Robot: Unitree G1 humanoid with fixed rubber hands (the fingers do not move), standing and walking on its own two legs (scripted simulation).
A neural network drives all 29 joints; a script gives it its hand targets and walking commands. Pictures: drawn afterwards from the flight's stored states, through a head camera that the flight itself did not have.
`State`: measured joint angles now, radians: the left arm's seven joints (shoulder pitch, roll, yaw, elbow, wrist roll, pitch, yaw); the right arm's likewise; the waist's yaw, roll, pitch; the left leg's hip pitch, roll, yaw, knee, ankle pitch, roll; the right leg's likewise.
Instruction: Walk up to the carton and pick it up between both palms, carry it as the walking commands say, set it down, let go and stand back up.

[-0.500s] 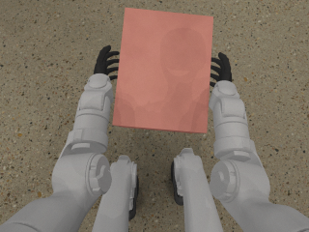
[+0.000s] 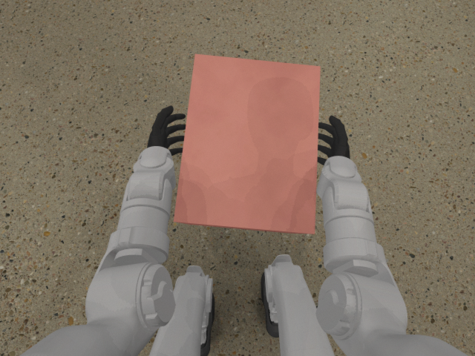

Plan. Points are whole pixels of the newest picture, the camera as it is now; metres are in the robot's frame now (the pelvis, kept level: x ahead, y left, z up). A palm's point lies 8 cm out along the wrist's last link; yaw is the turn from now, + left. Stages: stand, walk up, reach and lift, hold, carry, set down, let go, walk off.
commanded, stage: reach and lift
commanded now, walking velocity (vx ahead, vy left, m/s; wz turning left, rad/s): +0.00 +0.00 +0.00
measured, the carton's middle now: (247, 154) +0.46 -0.03 -0.11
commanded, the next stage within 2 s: none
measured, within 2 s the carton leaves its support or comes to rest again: neither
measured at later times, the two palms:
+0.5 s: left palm (142, 141) +0.42 +0.13 +0.04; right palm (356, 153) +0.39 -0.18 +0.04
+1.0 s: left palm (118, 134) +0.40 +0.13 +0.11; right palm (378, 148) +0.37 -0.18 +0.10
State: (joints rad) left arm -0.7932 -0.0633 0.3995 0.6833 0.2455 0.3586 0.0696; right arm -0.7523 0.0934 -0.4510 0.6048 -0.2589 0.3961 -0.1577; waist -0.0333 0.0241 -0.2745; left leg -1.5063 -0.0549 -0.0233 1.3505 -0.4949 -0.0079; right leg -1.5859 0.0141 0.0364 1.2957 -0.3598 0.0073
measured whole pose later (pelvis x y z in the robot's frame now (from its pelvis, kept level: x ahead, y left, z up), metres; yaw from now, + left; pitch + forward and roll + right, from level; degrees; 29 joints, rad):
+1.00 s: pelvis +0.04 +0.01 +0.13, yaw -1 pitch +20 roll +0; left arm -0.45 -0.17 0.38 0.46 0.31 0.40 -0.04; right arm -0.41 0.19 -0.43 0.37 -0.35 0.44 0.02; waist -0.04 0.04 -0.13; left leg -0.74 -0.04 -0.05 0.69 -0.29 0.01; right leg -0.80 0.01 0.03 0.63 -0.17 0.01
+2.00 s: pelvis +0.06 +0.01 +0.16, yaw -1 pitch -7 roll +0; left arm -0.29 -0.16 0.26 0.29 0.31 0.71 -0.02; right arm -0.28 0.16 -0.27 0.23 -0.30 0.75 0.00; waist -0.04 0.01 0.01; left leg 0.00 -0.02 -0.06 0.35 -0.23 0.01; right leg -0.07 0.01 0.03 0.31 -0.13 0.01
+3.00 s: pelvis +0.06 -0.01 +0.17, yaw +0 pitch -8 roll +0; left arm -0.22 -0.14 0.21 0.20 0.28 0.74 -0.02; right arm -0.22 0.14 -0.20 0.19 -0.28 0.75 -0.01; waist 0.00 0.02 0.03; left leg 0.02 -0.01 -0.07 0.33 -0.22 0.00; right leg -0.05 0.02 0.02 0.31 -0.13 -0.01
